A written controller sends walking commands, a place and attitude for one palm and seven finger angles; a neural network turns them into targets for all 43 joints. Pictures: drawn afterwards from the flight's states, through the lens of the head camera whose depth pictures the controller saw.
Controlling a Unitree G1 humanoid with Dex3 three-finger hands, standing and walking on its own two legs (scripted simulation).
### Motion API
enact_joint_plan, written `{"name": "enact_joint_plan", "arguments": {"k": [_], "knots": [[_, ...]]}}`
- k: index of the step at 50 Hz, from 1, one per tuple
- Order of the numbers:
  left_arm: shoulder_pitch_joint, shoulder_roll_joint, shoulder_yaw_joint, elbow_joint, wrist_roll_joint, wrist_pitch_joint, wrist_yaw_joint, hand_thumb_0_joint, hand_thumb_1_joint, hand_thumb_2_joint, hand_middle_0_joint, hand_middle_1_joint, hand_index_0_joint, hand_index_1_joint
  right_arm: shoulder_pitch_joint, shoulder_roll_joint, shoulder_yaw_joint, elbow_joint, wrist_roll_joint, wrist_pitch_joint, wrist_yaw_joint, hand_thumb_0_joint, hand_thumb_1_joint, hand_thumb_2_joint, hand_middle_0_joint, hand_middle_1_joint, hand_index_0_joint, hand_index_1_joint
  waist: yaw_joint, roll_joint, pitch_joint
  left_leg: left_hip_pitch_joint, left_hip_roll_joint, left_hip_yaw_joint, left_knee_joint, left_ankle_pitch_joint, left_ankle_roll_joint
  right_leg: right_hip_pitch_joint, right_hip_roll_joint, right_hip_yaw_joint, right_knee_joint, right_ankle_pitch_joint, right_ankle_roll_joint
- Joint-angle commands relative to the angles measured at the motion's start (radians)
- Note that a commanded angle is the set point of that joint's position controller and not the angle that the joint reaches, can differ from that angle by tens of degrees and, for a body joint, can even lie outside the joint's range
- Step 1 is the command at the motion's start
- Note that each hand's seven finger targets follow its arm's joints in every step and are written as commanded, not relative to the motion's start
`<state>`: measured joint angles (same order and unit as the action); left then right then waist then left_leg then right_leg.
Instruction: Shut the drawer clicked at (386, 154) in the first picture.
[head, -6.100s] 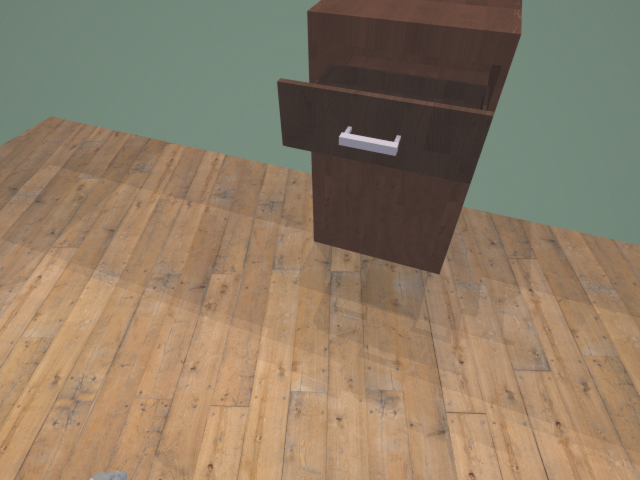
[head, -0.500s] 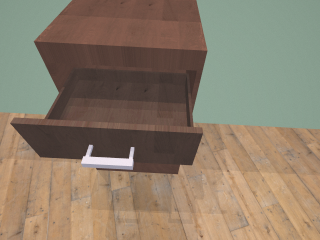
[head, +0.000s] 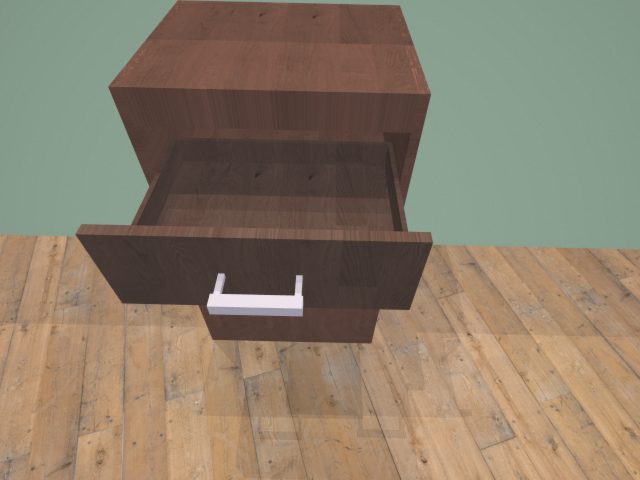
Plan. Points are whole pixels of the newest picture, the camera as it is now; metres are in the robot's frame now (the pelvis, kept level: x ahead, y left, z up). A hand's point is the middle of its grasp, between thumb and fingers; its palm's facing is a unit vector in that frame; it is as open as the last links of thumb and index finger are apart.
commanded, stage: come to a stop and stand still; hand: left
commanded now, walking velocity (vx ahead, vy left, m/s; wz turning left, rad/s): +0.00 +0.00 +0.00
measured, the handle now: (258, 293) +0.38 +0.12 -0.02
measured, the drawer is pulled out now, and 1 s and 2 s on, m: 0.27 0.27 0.27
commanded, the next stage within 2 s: look again from close up in 0.10 s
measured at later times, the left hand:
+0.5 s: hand out of the picture +0.01 +0.15 -0.17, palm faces +0.01 -0.99 -0.17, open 7.3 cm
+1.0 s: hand out of the picture +0.01 +0.14 -0.17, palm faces +0.01 -0.98 -0.17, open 7.4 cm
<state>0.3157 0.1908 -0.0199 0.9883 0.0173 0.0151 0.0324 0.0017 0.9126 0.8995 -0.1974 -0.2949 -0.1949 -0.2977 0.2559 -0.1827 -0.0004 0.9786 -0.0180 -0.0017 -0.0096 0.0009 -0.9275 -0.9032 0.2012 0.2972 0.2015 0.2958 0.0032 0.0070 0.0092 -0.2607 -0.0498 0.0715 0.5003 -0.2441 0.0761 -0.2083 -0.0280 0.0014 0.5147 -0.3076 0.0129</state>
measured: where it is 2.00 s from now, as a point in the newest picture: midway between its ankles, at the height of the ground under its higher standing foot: outside the picture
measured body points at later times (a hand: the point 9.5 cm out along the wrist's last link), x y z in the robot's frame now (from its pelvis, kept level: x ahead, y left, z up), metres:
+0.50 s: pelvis +0.02 -0.01 +0.00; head +0.03 +0.00 +0.45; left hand +0.01 +0.20 -0.16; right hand +0.01 -0.23 -0.15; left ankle +0.02 +0.07 -0.74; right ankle -0.02 -0.14 -0.74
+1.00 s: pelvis +0.02 -0.03 +0.00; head +0.03 -0.02 +0.45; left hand +0.01 +0.19 -0.16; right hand +0.02 -0.24 -0.16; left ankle +0.02 +0.07 -0.74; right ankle -0.02 -0.14 -0.74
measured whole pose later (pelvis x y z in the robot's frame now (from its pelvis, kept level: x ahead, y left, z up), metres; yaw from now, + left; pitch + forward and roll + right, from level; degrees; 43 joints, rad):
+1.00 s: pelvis +0.02 -0.03 +0.00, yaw +0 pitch +0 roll +1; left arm 0.32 0.16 -0.02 1.09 0.01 0.00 0.03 0.00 0.91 0.90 -0.20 -0.29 -0.19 -0.30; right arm 0.29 -0.13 0.00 1.14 -0.01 -0.02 -0.03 0.01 -0.91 -0.90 0.20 0.30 0.20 0.30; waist -0.01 -0.03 0.02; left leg -0.19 -0.03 0.05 0.45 -0.26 0.04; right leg -0.14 -0.01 -0.01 0.48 -0.32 -0.01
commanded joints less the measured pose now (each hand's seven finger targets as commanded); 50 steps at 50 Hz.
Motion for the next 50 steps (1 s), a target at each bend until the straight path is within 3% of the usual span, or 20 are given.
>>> {"name": "enact_joint_plan", "arguments": {"k": [1,9,13,26,40,42,44,47,50], "knots": [[0.043,0.087,0.023,-0.027,0.003,-0.02,0.004,0.0,0.9,0.9,-0.2,-0.3,-0.2,-0.3,0.024,-0.129,-0.023,-0.036,0.006,-0.026,-0.006,0.0,-0.9,-0.9,0.2,0.3,0.2,0.3,0.009,0.014,0.037,0.012,0.174,-0.234,-0.223,-0.126,0.006,-0.055,-0.028,0.031,-0.072,-0.013,-0.041],[0.06,0.082,0.017,0.031,-0.005,-0.031,0.011,0.0,0.9,0.9,-0.2,-0.3,-0.2,-0.3,0.07,-0.093,-0.012,0.043,0.014,-0.038,-0.015,0.0,-0.9,-0.9,0.2,0.3,0.2,0.3,0.002,-0.015,0.01,0.091,0.148,-0.166,-0.135,0.152,-0.008,-0.018,-0.063,0.057,-0.111,0.113,-0.042],[0.065,0.071,0.013,0.049,-0.006,-0.03,0.013,0.0,0.9,0.9,-0.2,-0.3,-0.2,-0.3,0.075,-0.08,-0.009,0.071,0.015,-0.036,-0.017,0.0,-0.9,-0.9,0.2,0.3,0.2,0.3,0.0,-0.013,0.045,0.086,0.145,-0.159,-0.132,0.143,-0.012,-0.033,-0.064,0.063,-0.123,0.11,-0.043],[0.065,0.051,0.015,0.069,-0.006,-0.03,0.016,0.0,0.9,0.9,-0.2,-0.3,-0.2,-0.3,0.081,-0.054,-0.009,0.114,0.015,-0.037,-0.023,0.0,-0.9,-0.9,0.2,0.3,0.2,0.3,0.005,-0.002,0.07,0.087,0.146,-0.153,-0.132,0.173,-0.015,-0.026,-0.065,0.063,-0.137,0.127,-0.042],[0.06,0.056,0.017,0.068,-0.007,-0.035,0.014,0.0,0.9,0.9,-0.2,-0.3,-0.2,-0.3,0.085,-0.053,-0.008,0.128,0.017,-0.039,-0.024,0.0,-0.9,-0.9,0.2,0.3,0.2,0.3,0.003,-0.006,0.044,0.115,0.148,-0.144,-0.123,0.242,-0.019,-0.001,-0.069,0.063,-0.143,0.195,-0.047],[0.062,0.054,0.017,0.071,-0.007,-0.034,0.015,0.0,0.9,0.9,-0.2,-0.3,-0.2,-0.3,0.083,-0.053,-0.008,0.128,0.016,-0.038,-0.025,0.0,-0.9,-0.9,0.2,0.3,0.2,0.3,0.002,-0.005,0.045,0.12,0.149,-0.145,-0.122,0.237,-0.021,-0.006,-0.07,0.064,-0.143,0.187,-0.047],[0.065,0.047,0.016,0.08,-0.006,-0.031,0.012,0.0,0.9,0.9,-0.2,-0.3,-0.2,-0.3,0.092,-0.055,-0.008,0.137,0.015,-0.035,-0.024,0.0,-0.9,-0.9,0.2,0.3,0.2,0.3,-0.005,-0.007,0.047,0.127,0.156,-0.148,-0.134,0.145,-0.019,-0.015,-0.058,0.048,-0.144,0.103,-0.045],[0.063,0.04,0.018,0.075,0.0,-0.021,0.004,0.0,0.9,0.9,-0.2,-0.3,-0.2,-0.3,0.093,-0.075,-0.019,0.137,0.009,-0.025,-0.023,0.0,-0.9,-0.9,0.2,0.3,0.2,0.3,-0.008,0.018,0.088,0.088,0.188,-0.199,-0.195,-0.062,-0.001,-0.06,-0.028,0.013,-0.106,-0.027,-0.045],[0.07,0.04,0.021,0.068,0.003,-0.018,-0.002,0.0,0.9,0.9,-0.2,-0.3,-0.2,-0.3,0.098,-0.089,-0.029,0.134,0.007,-0.021,-0.024,0.0,-0.9,-0.9,0.2,0.3,0.2,0.3,-0.006,0.054,0.102,0.07,0.221,-0.244,-0.222,-0.095,0.024,-0.083,-0.006,-0.017,-0.062,-0.041,-0.047]]}}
